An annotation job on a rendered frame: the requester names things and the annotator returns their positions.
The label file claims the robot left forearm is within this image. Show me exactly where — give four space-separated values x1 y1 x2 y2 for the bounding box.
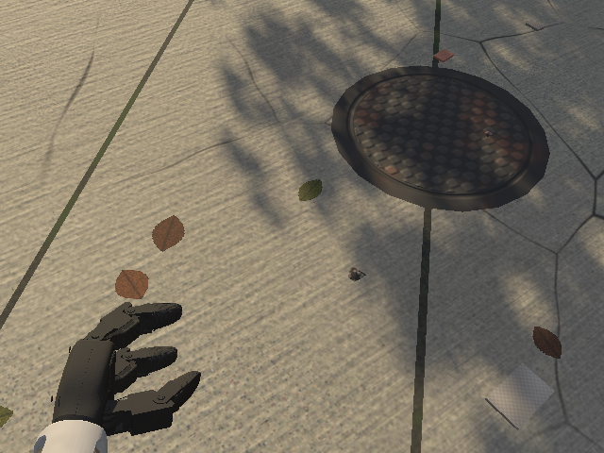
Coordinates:
34 420 108 453

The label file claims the robot left hand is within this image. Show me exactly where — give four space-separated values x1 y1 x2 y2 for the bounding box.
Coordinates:
51 302 201 436

